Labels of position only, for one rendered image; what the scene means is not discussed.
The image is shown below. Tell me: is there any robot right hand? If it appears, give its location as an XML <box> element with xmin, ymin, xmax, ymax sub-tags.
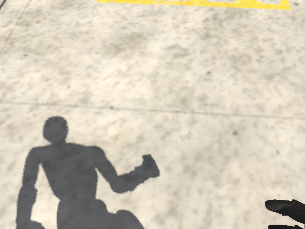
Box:
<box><xmin>265</xmin><ymin>199</ymin><xmax>305</xmax><ymax>229</ymax></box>

